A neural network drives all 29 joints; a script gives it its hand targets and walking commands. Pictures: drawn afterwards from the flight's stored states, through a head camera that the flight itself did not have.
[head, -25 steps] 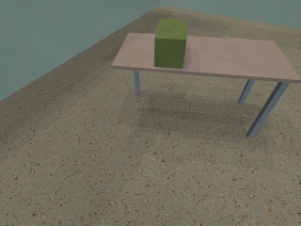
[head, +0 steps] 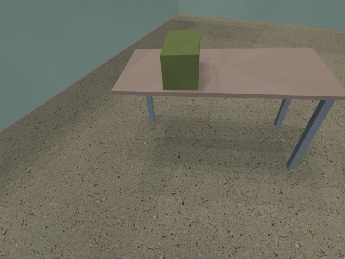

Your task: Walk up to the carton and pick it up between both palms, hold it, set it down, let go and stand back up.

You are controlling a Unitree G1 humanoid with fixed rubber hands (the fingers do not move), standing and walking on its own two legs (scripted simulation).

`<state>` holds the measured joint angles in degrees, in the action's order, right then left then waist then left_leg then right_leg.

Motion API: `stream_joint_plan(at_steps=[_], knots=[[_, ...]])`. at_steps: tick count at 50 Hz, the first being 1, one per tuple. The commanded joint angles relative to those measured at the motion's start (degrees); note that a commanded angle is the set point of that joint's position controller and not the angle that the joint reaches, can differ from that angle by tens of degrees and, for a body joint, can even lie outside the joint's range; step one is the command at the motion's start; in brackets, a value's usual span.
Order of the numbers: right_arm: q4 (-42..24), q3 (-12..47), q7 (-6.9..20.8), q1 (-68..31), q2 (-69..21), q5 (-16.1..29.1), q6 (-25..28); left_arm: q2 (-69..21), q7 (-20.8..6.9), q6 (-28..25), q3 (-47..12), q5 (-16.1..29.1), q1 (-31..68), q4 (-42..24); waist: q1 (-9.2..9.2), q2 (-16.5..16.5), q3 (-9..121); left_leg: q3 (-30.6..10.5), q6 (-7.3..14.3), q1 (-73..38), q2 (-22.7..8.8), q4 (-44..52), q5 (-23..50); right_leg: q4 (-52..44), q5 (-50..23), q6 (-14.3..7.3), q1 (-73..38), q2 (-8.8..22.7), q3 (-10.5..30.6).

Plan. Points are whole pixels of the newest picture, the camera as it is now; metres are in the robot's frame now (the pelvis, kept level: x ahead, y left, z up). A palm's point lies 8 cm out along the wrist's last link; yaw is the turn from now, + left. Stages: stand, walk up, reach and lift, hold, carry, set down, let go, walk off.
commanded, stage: walk up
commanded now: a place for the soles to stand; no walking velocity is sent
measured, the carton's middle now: (182, 58) +1.08 -0.01 -0.04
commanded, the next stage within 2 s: none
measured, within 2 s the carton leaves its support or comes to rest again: neither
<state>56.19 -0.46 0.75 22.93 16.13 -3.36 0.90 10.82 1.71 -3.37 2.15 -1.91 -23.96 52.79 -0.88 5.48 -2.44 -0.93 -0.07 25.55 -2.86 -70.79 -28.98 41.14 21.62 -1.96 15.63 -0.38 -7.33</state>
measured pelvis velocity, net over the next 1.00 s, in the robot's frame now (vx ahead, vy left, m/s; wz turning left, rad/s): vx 0.42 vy -0.01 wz -0.04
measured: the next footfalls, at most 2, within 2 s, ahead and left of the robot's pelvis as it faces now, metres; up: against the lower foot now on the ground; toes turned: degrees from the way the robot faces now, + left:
left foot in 0.28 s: +0.31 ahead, +0.16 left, +0.00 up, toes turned +7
right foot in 0.74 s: +0.46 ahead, -0.13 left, +0.00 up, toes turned -9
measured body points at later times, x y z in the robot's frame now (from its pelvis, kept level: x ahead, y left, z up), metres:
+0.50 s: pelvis +0.21 +0.05 +0.01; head +0.23 +0.07 +0.46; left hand +0.26 +0.31 -0.13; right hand +0.26 -0.21 -0.10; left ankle +0.27 +0.15 -0.71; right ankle +0.23 -0.09 -0.64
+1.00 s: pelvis +0.42 -0.01 +0.02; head +0.43 -0.04 +0.47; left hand +0.45 +0.24 -0.09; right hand +0.47 -0.27 -0.13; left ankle +0.47 +0.11 -0.64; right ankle +0.42 -0.12 -0.71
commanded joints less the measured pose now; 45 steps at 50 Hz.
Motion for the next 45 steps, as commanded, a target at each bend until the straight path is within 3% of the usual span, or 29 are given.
stream_joint_plan(at_steps=[1,4,7,9,11,12,13,14,15,16,17,19,21,23,26,29,33,34,36,37,38,39,40,41,43,45], knots=[[-6.05,-0.62,0.64,0.06,3.36,0.11,0.87,9.09,-0.08,-2.26,1.04,-0.42,-4.87,-1.01,1.08,-10.79,-12.22,-3.87,-0.86,15.52,-5.22,5.74,3.78,-30.82,12.30,-12.08,0.82,22.09,29.20],[-8.05,-0.60,1.27,-2.81,2.02,0.25,0.77,9.32,-0.31,-2.78,1.06,-0.66,-4.68,-0.60,0.80,-10.15,-11.98,-1.90,-0.33,13.09,-5.26,13.48,12.60,-30.14,3.52,-11.72,-0.15,19.96,21.85],[-10.13,-0.53,1.78,-6.95,0.42,0.59,1.40,9.83,-0.96,-2.52,0.75,-0.87,-4.08,-0.58,1.02,-12.91,-12.48,2.27,0.78,6.35,-3.10,23.64,20.81,-27.74,-1.46,-9.32,1.70,15.04,12.22],[-11.43,-0.87,1.80,-8.04,0.29,0.65,1.69,10.74,-1.42,-2.20,0.64,-1.38,-4.27,-1.06,1.11,-12.12,-11.27,5.06,1.75,-1.57,-0.92,27.22,23.25,-25.45,-3.28,-8.86,3.19,15.05,9.39],[-11.49,-1.37,1.39,-5.61,0.85,0.42,1.96,11.25,-1.68,-1.33,0.47,-1.75,-5.09,-1.40,-0.21,-10.00,-10.51,7.10,2.48,-8.95,1.02,30.10,21.62,-20.75,-5.05,-8.17,3.94,14.81,8.09],[-10.98,-2.16,0.90,-1.25,1.74,-0.12,2.18,11.91,-1.84,-0.76,0.34,-1.83,-4.61,-1.40,-2.31,-8.75,-8.46,7.22,2.88,-14.50,1.68,32.70,20.63,-13.73,-8.96,-7.39,3.90,13.89,6.59],[-9.44,-3.95,0.36,7.50,4.35,-0.04,2.59,10.76,-2.15,0.22,-0.29,-2.43,-4.89,-1.85,-5.61,-3.46,-2.96,4.16,2.89,-23.82,2.09,34.49,15.06,1.42,-8.24,-5.52,6.01,9.73,2.90],[-9.71,-5.06,-0.19,12.08,8.54,-0.64,2.54,6.44,-2.54,0.82,-1.91,-2.15,-9.50,-2.60,-5.65,7.13,4.13,-12.89,3.39,-27.95,-9.45,39.40,1.25,21.00,0.65,-2.67,9.92,4.17,-0.66],[-12.73,-5.58,-1.27,12.32,13.56,1.69,2.11,7.41,-2.87,1.57,-1.51,0.06,-13.35,-5.33,-4.53,11.12,7.32,-44.05,7.39,-30.23,-20.14,57.29,-14.81,32.03,11.99,0.14,18.76,-2.23,6.29],[-13.53,-5.45,-2.51,8.45,13.05,3.77,1.32,9.79,-2.87,2.05,-1.01,0.18,-8.26,-6.43,-4.46,3.04,2.93,-46.69,8.25,-24.39,-21.48,64.04,-24.86,35.93,9.08,0.51,20.61,1.42,11.65],[-14.40,-4.71,-2.98,3.58,11.78,4.00,1.00,9.90,-2.86,1.77,-0.89,0.31,-5.63,-7.26,-2.83,3.07,-1.69,-39.55,8.82,-20.57,-20.72,62.59,-22.37,37.81,6.21,0.72,22.71,2.71,11.72],[-15.23,-3.59,-2.67,-0.13,8.25,2.59,1.76,9.96,-2.61,1.43,-0.79,-0.27,-4.33,-7.44,-1.35,3.12,-2.52,-25.62,10.44,-14.98,-18.20,59.41,-12.09,33.34,5.57,0.94,20.59,4.85,11.19],[-14.27,-2.62,-1.73,-0.21,5.58,1.78,3.11,8.52,-2.94,1.49,-0.59,-0.70,-6.34,-6.91,0.15,3.14,-1.24,-18.18,10.96,-11.63,-15.72,58.67,-4.45,29.19,5.03,1.67,15.73,5.15,11.07],[-13.07,-2.44,-1.48,1.40,5.03,1.59,3.91,7.36,-3.37,1.81,-0.58,-1.15,-5.22,-7.39,0.04,1.73,-1.47,-15.14,12.52,-12.13,-16.01,58.50,-1.40,26.52,2.28,2.40,17.39,5.46,10.86],[-11.40,-2.09,-1.46,2.98,4.93,1.53,4.31,6.99,-3.99,1.83,-0.69,-1.28,-0.33,-9.41,-0.54,1.01,-4.35,-11.04,13.15,-11.85,-16.64,60.07,-2.12,18.79,-2.87,3.17,20.92,6.42,10.19],[-10.19,-1.96,-1.27,3.35,6.24,1.14,4.37,6.62,-4.88,1.36,-0.83,-1.27,3.82,-11.12,-0.72,1.56,-5.80,-5.76,12.28,-10.66,-15.51,60.37,-2.87,10.03,-7.86,3.03,19.18,6.38,8.26],[-9.23,-2.03,-0.67,2.83,8.37,0.67,3.71,5.98,-5.04,0.37,-0.51,-0.97,7.00,-12.60,-0.56,2.20,-7.00,0.51,11.28,-6.31,-14.08,57.09,-3.26,0.73,-11.71,0.94,8.97,3.84,4.52],[-8.92,-1.96,-0.54,2.92,8.78,0.51,3.30,6.09,-4.75,0.12,-0.28,-1.01,6.29,-12.61,-0.11,1.45,-7.19,0.96,11.15,-5.59,-14.14,55.17,-3.25,-1.17,-11.48,0.43,5.93,3.23,3.46],[-8.50,-1.10,-0.19,3.30,8.09,0.06,2.25,7.34,-3.72,-0.56,0.71,-1.15,0.44,-11.72,2.66,-2.60,-6.23,3.62,9.41,-1.85,-11.90,46.00,-2.27,-4.69,-8.42,-0.08,-4.24,0.87,2.01],[-8.07,0.09,-0.01,5.23,6.01,-0.66,1.59,9.73,-3.03,-0.73,1.90,-1.11,-5.76,-10.46,5.45,-8.72,-2.54,7.46,6.84,-0.11,-8.65,32.37,1.07,-6.82,-5.39,0.06,-11.18,1.45,5.61],[-9.98,1.52,0.28,6.77,2.01,0.11,1.32,14.85,-2.07,-0.87,3.26,-0.99,-10.60,-10.91,6.85,-21.67,0.79,10.34,2.82,5.07,-2.63,11.51,-2.18,-14.90,3.34,-0.94,-14.15,14.89,26.33],[-12.14,1.20,0.56,6.77,3.67,0.80,0.40,18.80,-0.99,-0.32,3.88,0.72,-12.84,-11.47,6.24,-18.90,1.72,4.00,0.88,13.77,2.91,1.94,-7.80,-27.99,15.02,-6.23,-15.43,24.01,53.27],[-12.96,0.50,0.29,4.59,6.33,1.05,-0.12,18.35,-0.11,0.17,3.99,2.08,-10.97,-11.90,5.78,-13.05,-0.61,-1.17,0.51,16.10,-0.19,-3.11,-3.51,-30.51,18.94,-7.42,-13.66,25.72,55.04],[-12.85,0.27,0.09,3.04,6.76,1.17,0.03,16.78,0.18,0.15,3.24,2.07,-8.22,-12.93,5.19,-13.71,-1.74,-1.78,0.28,18.66,-1.23,-5.52,-0.19,-28.82,15.48,-7.76,-14.12,25.18,48.93],[-12.55,0.03,-0.27,2.81,7.01,0.69,0.38,13.24,0.08,-0.64,1.93,1.04,-4.04,-13.92,3.48,-15.17,-2.79,-2.24,-0.71,16.92,-3.64,-2.77,1.59,-26.55,6.11,-10.62,-10.28,22.94,36.70],[-11.82,-0.27,0.01,3.32,5.33,0.15,0.37,9.78,-0.49,-1.96,0.95,0.46,-3.22,-12.77,1.78,-13.53,-3.08,-2.84,-1.33,11.84,-4.13,1.19,4.51,-26.76,-3.76,-10.73,-4.76,20.70,29.36]])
